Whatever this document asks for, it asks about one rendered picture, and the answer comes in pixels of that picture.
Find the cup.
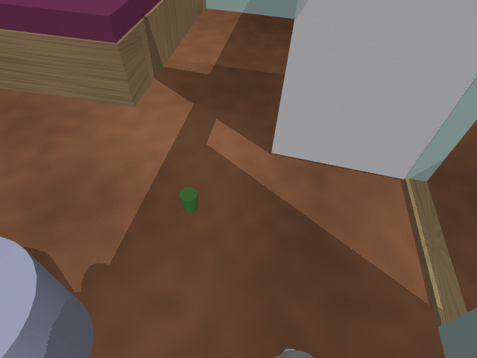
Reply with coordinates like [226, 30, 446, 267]
[180, 187, 198, 213]

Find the bed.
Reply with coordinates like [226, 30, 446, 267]
[0, 0, 206, 107]

